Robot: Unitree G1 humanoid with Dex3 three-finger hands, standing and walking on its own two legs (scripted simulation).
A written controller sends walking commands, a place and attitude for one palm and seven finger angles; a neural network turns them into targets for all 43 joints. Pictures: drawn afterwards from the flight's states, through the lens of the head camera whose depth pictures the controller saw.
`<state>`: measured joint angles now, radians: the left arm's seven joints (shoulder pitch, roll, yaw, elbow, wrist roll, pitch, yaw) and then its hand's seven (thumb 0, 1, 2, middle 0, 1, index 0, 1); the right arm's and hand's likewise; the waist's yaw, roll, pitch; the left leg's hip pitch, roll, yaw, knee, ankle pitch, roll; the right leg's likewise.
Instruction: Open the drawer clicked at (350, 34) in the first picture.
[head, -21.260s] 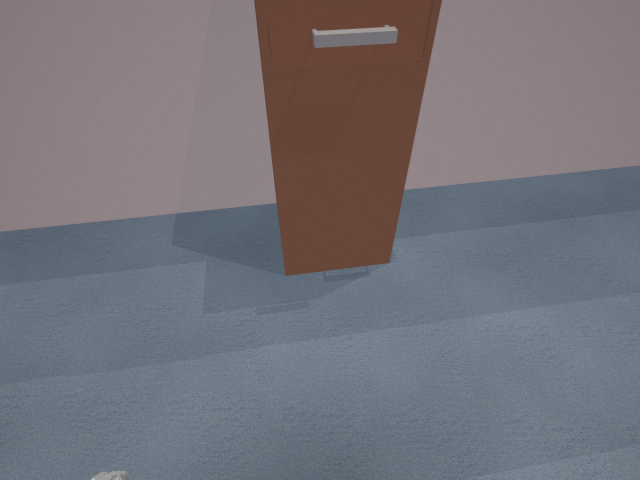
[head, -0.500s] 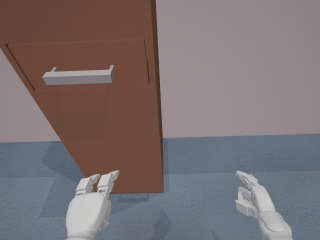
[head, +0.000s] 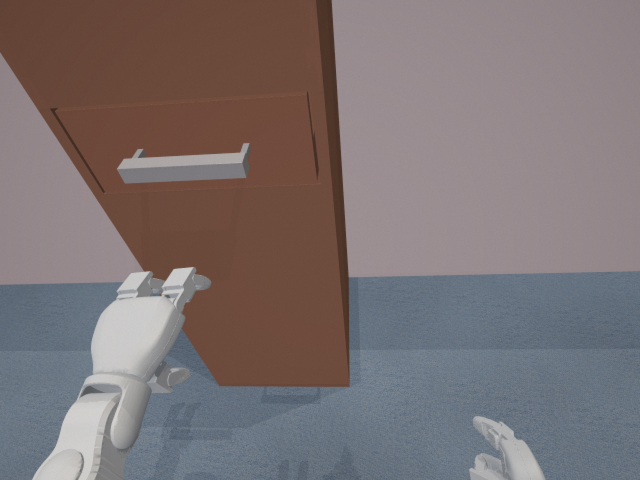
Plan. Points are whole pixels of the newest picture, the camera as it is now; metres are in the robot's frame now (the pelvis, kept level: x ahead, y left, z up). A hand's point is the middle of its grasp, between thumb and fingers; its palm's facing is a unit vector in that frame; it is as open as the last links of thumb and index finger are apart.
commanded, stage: raise the hand with hooked fingers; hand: left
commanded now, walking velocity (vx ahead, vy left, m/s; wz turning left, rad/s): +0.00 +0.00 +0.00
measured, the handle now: (188, 159) +0.52 +0.28 +0.15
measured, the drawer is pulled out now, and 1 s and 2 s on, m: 0.00 0.00 0.00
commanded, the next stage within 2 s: move the hooked fingers above the handle in 1.00 s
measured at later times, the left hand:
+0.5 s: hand (100, 243) +0.29 +0.27 +0.20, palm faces +0.18 -0.04 -0.98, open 13.7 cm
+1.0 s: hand (93, 224) +0.30 +0.27 +0.22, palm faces +0.20 -0.04 -0.98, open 13.8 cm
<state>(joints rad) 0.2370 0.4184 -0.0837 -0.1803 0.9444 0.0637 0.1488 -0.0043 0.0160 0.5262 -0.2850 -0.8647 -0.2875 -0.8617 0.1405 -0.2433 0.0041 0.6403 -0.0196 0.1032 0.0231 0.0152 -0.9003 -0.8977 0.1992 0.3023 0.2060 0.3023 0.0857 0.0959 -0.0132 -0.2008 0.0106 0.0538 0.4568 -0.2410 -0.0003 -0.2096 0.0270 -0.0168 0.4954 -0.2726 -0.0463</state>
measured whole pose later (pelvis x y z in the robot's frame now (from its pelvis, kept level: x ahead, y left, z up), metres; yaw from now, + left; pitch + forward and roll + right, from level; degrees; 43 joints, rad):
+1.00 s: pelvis -0.02 +0.02 +0.00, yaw +2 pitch -1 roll +0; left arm -0.29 0.64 0.03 -0.12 0.76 0.08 -0.18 0.00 -0.50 0.30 -0.32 -1.20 -0.33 -1.20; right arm 0.12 -0.29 0.02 0.64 0.03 0.07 0.03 0.02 -0.90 -0.90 0.20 0.30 0.20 0.30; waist 0.09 0.11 0.02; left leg -0.20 -0.03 0.03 0.41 -0.18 0.03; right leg -0.19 -0.01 -0.04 0.44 -0.22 -0.01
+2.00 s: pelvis +0.00 +0.02 +0.00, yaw +3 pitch +3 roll +0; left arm -0.63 0.60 -0.09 0.29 0.85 0.07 -0.20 -0.01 -0.50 0.30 -0.32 -1.20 -0.32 -1.20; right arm 0.15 -0.29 0.02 0.64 0.05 0.11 0.00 0.01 -0.90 -0.90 0.20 0.30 0.20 0.30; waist 0.04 0.09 -0.02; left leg -0.27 -0.03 0.02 0.43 -0.21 0.03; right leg -0.25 -0.01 -0.05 0.45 -0.25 -0.02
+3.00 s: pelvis +0.02 +0.02 +0.00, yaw +1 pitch +7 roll +0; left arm -0.89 0.65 -0.05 0.71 0.91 -0.06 -0.18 0.00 -0.49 0.30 -0.38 -1.24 -0.35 -1.22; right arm 0.24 -0.29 0.01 0.66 0.06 0.17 -0.04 0.01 -0.90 -0.90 0.20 0.30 0.20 0.30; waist -0.02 0.07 -0.06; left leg -0.34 -0.01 0.04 0.47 -0.25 0.02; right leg -0.33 0.01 -0.03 0.48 -0.28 -0.02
